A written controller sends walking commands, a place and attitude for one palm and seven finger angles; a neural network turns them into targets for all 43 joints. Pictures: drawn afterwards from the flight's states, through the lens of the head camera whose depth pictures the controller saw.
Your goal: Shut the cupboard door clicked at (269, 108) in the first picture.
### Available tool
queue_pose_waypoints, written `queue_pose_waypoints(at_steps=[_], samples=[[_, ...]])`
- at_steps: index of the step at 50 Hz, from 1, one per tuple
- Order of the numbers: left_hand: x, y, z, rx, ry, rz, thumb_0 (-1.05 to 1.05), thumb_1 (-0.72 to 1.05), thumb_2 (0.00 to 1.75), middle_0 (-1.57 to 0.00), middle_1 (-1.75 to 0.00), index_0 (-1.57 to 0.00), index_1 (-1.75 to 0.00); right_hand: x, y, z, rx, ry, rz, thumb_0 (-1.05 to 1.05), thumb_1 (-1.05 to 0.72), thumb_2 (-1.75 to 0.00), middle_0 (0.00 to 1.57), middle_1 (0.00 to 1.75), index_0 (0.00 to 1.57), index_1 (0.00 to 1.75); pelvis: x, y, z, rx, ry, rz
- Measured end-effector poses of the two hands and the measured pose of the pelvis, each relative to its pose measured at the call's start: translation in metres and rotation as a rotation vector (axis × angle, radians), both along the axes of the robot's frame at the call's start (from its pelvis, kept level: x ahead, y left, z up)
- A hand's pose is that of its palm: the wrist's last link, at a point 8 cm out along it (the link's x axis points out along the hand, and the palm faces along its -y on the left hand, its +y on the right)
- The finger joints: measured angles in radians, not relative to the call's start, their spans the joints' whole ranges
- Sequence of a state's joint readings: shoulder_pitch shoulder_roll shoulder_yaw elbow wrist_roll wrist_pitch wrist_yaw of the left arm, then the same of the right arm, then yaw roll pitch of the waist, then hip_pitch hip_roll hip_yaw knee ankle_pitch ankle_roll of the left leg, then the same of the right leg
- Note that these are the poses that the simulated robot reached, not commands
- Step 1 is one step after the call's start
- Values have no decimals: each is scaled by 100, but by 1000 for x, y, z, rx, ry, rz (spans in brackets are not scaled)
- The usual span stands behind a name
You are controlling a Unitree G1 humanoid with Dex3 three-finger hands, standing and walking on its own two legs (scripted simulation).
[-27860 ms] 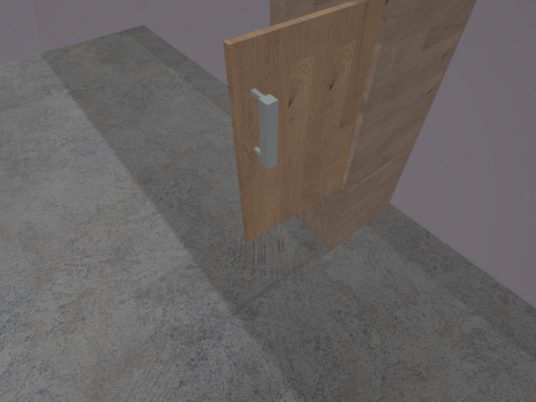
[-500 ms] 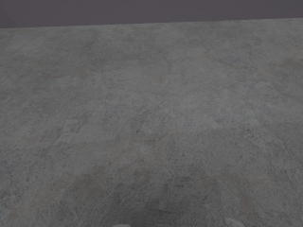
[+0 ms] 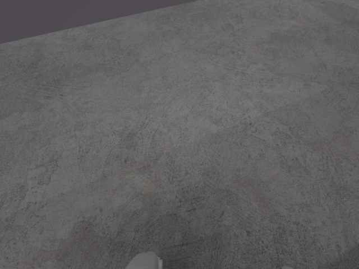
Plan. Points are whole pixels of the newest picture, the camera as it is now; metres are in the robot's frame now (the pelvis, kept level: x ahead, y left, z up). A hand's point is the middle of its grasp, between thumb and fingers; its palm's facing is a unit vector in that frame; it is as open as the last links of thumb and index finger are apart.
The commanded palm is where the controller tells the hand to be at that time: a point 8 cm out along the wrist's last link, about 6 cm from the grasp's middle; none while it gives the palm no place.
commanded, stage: turn to face it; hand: left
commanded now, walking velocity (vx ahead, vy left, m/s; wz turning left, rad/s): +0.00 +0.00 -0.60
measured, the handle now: out of the picture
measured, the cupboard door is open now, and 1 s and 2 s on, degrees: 59 59 59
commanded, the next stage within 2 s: none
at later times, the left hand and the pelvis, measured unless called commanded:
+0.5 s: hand (128, 226) +0.23 +0.16 -0.15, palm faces -0.35 -0.90 -0.25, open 7.4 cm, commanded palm none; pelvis +0.02 +0.01 -0.01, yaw -19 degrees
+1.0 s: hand (132, 224) +0.24 +0.16 -0.17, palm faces -0.54 -0.82 -0.20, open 7.4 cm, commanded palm none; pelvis +0.06 +0.03 +0.00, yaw -36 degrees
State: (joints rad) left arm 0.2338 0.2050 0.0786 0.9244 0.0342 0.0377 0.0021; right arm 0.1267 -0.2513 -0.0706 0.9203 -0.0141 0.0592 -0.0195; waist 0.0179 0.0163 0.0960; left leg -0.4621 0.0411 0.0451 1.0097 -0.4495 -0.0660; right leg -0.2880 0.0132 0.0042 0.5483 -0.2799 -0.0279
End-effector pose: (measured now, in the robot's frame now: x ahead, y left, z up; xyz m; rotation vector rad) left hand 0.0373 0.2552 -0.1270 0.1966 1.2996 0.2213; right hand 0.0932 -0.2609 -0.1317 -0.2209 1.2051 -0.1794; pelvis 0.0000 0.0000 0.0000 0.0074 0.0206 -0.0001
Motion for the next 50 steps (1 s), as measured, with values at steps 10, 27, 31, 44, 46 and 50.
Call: queue_pose_waypoints(at_steps=[10, 27, 31, 44, 46, 50], samples=[[87, 30, -15, -31, -58, -167, 0, 91, 90, -20, -30, -20, -30, -27, 21, 16, -63, -33, -98, 0, -90, -90, 20, 30, 19, 30, 14, 30, -4, -18, 1, -135], [204, -59, 9, -35, -215, -511, 0, 91, 90, -20, -30, -20, -30, -138, 11, -18, 32, 100, -403, 0, -90, -90, 20, 30, 20, 30, 19, 6, -12, -27, -5, -357], [194, -72, 11, -29, -174, -538, 0, 91, 90, -20, -30, -20, -30, -140, 0, -14, 20, 104, -455, 0, -90, -90, 20, 30, 20, 30, 20, 4, -5, -19, -7, -400], [193, -51, -22, -71, -9, -573, 0, 90, 90, -20, -30, -21, -30, -92, 8, 11, -59, -56, -504, 0, -90, -90, 20, 30, 20, 30, 49, 22, -9, -19, 22, -538], [202, -48, -25, -70, 2, -590, 0, 90, 90, -20, -30, -21, -30, -91, 16, 14, -66, -58, -506, 0, -90, -90, 20, 30, 20, 30, 51, 25, -8, -20, 16, -572], [222, -51, -16, -70, -1, -636, 0, 91, 90, -20, -30, -20, -30, -103, 31, 22, -60, -40, -543, 0, -90, -90, 20, 30, 20, 30, 55, 26, 0, -38, 13, -623]])
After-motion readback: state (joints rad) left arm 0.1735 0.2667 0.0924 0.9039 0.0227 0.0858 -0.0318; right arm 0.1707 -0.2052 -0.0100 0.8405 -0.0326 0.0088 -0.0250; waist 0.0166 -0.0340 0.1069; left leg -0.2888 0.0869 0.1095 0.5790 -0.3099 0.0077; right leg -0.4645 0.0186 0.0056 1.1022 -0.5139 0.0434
